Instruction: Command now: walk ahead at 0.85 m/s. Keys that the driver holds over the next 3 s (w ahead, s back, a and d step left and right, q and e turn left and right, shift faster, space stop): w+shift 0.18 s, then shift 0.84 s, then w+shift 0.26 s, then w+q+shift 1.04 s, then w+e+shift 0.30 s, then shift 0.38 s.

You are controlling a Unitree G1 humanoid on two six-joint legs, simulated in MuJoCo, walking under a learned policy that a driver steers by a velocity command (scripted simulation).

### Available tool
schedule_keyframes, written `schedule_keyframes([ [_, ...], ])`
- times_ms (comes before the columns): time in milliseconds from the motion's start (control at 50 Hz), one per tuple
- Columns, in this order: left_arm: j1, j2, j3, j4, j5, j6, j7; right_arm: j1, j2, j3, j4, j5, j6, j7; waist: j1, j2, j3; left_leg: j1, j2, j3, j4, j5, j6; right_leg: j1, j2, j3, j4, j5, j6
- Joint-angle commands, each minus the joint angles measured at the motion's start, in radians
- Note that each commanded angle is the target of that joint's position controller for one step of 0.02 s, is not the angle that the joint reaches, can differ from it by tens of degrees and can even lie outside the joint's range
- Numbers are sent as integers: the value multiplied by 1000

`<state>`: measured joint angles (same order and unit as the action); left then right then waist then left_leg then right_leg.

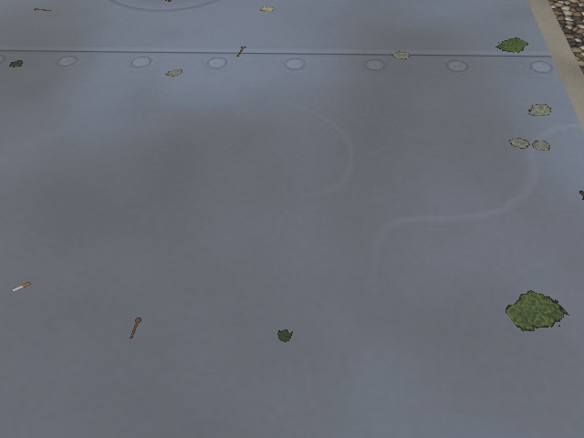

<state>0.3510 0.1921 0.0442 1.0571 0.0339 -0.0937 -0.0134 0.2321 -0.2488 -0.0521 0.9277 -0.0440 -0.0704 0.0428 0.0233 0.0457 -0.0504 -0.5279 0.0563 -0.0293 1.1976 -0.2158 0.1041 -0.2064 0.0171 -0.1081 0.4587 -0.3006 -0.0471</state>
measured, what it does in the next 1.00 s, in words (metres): walks ahead: left foot, then right foot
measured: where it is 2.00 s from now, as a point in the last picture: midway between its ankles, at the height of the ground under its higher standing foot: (353, 274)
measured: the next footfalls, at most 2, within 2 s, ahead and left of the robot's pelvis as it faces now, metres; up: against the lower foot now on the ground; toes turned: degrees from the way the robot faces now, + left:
left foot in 0.32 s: +0.45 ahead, +0.08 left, +0.00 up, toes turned +3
right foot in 0.78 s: +0.54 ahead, -0.13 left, +0.00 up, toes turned +0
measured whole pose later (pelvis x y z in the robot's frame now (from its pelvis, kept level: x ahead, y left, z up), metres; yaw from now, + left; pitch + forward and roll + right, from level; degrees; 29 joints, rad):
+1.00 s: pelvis +0.46 -0.01 +0.00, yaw +0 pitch +0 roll +1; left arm 0.13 0.21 0.06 1.01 0.00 -0.02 0.03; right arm 0.18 -0.23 -0.02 1.05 0.00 -0.01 -0.02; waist -0.01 0.01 0.02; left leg -0.15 -0.02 0.06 0.48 -0.33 0.03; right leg -0.32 -0.01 0.00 0.52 -0.20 0.00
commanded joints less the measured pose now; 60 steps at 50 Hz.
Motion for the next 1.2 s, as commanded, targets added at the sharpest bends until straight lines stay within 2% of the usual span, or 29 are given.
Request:
schedule_keyframes([
  [20, 49, 103, 9, -24, -7, -33, 10, -57, -41, -3, -82, -5, 12, 26, -24, -116, 130, -324, 77, 3, 32, 102, -43, 133, -240, 369, -391, -235, -95],
  [180, 178, 104, 1, -11, -20, -51, 18, -384, -15, 23, -208, 20, 27, 26, 26, -99, 232, -266, 36, 136, -437, 245, -48, 203, -207, 149, -518, 274, -136],
  [220, 177, 111, -1, 1, -22, -46, 22, -389, 4, 33, -212, 14, 17, 19, 14, -91, 240, -167, -8, 180, -561, 241, -12, 260, -197, 72, -467, 628, -118],
  [260, 194, 142, 1, 11, -18, -39, 24, -319, -16, 28, -194, 7, 3, 0, -15, -145, 163, -10, -102, 224, -599, 204, 26, 341, -208, 43, -294, 1152, -91],
  [280, 186, 164, 6, 15, -11, -31, 32, -198, -46, 18, -158, 4, -8, -9, -71, -177, 91, 112, -137, 212, -613, 189, 41, 360, -206, 39, -140, 1271, -71],
  [300, 147, 244, 29, 5, -46, 3, 46, -66, -148, -39, -150, 110, -35, -10, -196, -231, -53, 300, -98, 90, -679, 300, 67, 373, -246, 85, 70, 1330, -42],
  [320, 56, 256, 31, -27, -40, 20, 49, 118, -198, -50, -87, 110, -34, -19, -285, -202, -175, 523, -38, 52, -738, 444, 67, 302, -195, 56, 307, 1164, -1],
  [340, 74, 129, 5, -65, 1, 22, 40, 228, -261, -51, -22, 70, -27, -32, -204, 64, -286, 848, 157, -164, -585, 751, 55, -7, -51, 80, 627, 249, 21],
  [360, 309, -23, -31, -19, -38, 1, 21, 224, -250, -46, -25, 24, -40, -13, -99, 279, -484, 1116, 383, -647, -683, 839, 301, -312, 136, 285, 998, -358, 54],
  [380, 272, 70, -6, 6, -61, -17, 18, 134, -174, -37, -35, 23, -34, -8, -112, 88, -433, 963, 325, -565, -759, 786, 279, -313, 75, 362, 1056, -302, 38],
  [400, 144, 100, 1, -37, -78, -21, 20, 16, -110, -20, -51, 36, -40, -5, -84, 15, -217, 760, 278, -361, -786, 781, 243, -346, 16, 283, 997, -243, 37],
  [420, 61, 112, 5, -58, -69, -19, 32, -63, -88, -11, -54, 43, -50, -1, -45, -101, -104, 574, 247, -266, -836, 777, 207, -328, -41, 228, 937, -178, 46],
  [460, 25, 120, 23, -73, -54, 7, 43, -84, -44, 6, -27, 33, -61, 2, -5, -76, -26, 350, 196, -154, -913, 822, 169, -218, -91, 206, 861, -103, 43],
  [500, 55, 63, 17, -76, -51, 28, 44, -73, -43, 13, 3, 24, -63, -2, 29, -23, -11, 265, 170, -81, -945, 863, 174, -170, -110, 198, 757, -70, 49],
  [560, -25, 80, 22, -113, -39, 44, 58, -89, -86, 11, 24, 16, -55, -24, 43, 10, -13, 244, 128, 5, -949, 917, 162, -182, -116, 174, 537, 43, 67],
  [640, -155, 95, 17, -141, -39, 55, 57, -56, -127, 4, 46, 30, -20, -46, -8, 19, -46, 303, 104, 41, -940, 775, 115, -136, -101, 144, 284, 209, 78],
  [720, -226, 125, 26, -153, -37, 69, 55, -54, -111, 7, 66, 33, 6, -47, -22, 24, 3, 311, 132, -18, -919, 470, 116, -112, -95, 148, 151, 176, 64],
  [760, -205, 135, 31, -141, -21, 65, 53, -45, -87, 13, 75, 50, 14, -49, 2, -7, 17, 296, 90, -24, -852, 303, 59, -20, -89, 144, -25, 314, 34],
  [780, -191, 174, 39, -136, -14, 62, 56, -1, -67, 19, 80, 41, 12, -51, -19, -61, 1, 276, 44, -10, -804, 198, 14, 50, -141, 198, -38, 540, 14],
  [800, -204, 223, 47, -135, -20, 65, 60, 111, -64, 14, 100, 29, 11, -50, -100, -159, -24, 221, -30, 25, -790, 20, -24, 120, -189, 242, 13, 652, -42],
  [820, -216, 166, 38, -121, -28, 71, 56, 126, -37, 20, 110, 29, 18, -55, -101, -207, -38, 243, -51, 51, -803, -77, -49, 94, -191, 250, 6, 530, -75],
  [840, -238, 127, 33, -121, -35, 74, 49, 65, -50, 20, 100, 32, 28, -58, -78, -180, -9, 271, -53, 59, -812, -67, -58, 38, -158, 242, -14, 379, -54],
  [880, -258, 124, 31, -121, -28, 71, 43, 0, -73, 14, 91, 39, 48, -68, -56, -119, 16, 274, -43, 54, -798, -21, -55, 10, -118, 211, -14, 346, -17],
  [1020, -225, 133, 35, -71, -36, 63, 49, -2, -77, 10, 110, 44, 58, -72, -42, -75, -22, 324, -18, 42, -766, 131, -61, 58, -97, 185, 34, 493, -34],
  [1060, -170, 142, 46, -38, -56, 72, 47, 40, -79, 3, 134, 59, 63, -68, -39, -53, -20, 294, -35, 51, -774, -290, -25, 37, -52, 152, 43, -61, -49],
  [1100, -230, 159, 49, -77, -71, 53, 43, 71, -103, -5, 121, 77, 39, -66, -66, -19, 146, 257, 51, -92, -859, -621, 54, -193, -66, 206, 26, -444, -65],
  [1140, -417, 97, 33, -162, -86, 0, 26, 183, -175, -30, 155, 87, -8, -69, -127, 96, 248, 495, 262, -367, -1057, -602, 151, -510, -47, 97, 181, -125, -28],
  [1160, -453, 100, 33, -176, -78, -17, 15, 205, -178, -37, 165, 73, -24, -70, -139, 119, 254, 581, 348, -463, -1082, -520, 188, -614, -70, 97, 290, -72, -30],
  [1200, -435, 105, 36, -181, -81, -35, -4, 240, -131, -28, 160, 58, -42, -63, -129, 65, 211, 720, 364, -468, -1052, -398, 193, -781, -124, 144, 485, -127, -34],
])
